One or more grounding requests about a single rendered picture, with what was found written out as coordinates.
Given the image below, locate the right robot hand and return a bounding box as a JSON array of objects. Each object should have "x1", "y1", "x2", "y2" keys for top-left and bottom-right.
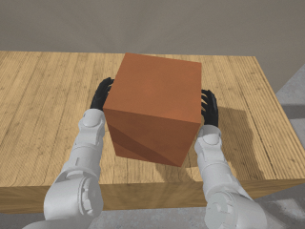
[{"x1": 201, "y1": 90, "x2": 219, "y2": 127}]

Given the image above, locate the right robot forearm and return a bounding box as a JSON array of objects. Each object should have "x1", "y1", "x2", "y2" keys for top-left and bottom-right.
[{"x1": 194, "y1": 124, "x2": 254, "y2": 202}]

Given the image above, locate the right robot upper arm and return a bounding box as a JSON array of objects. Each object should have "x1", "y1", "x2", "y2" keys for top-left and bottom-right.
[{"x1": 204, "y1": 191, "x2": 268, "y2": 229}]

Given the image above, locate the left robot forearm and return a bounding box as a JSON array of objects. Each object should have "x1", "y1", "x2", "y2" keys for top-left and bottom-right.
[{"x1": 43, "y1": 109, "x2": 106, "y2": 217}]

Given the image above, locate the pedestal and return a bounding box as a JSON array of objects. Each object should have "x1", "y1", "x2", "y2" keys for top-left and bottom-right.
[{"x1": 0, "y1": 51, "x2": 305, "y2": 215}]

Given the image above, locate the left robot hand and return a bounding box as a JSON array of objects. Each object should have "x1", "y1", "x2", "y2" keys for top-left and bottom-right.
[{"x1": 90, "y1": 77, "x2": 114, "y2": 112}]

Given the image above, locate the left robot upper arm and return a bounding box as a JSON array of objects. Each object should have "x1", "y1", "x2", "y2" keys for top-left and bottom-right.
[{"x1": 22, "y1": 177, "x2": 104, "y2": 229}]

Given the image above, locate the carton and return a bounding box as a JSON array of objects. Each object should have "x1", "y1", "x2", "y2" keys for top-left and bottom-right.
[{"x1": 102, "y1": 52, "x2": 202, "y2": 168}]

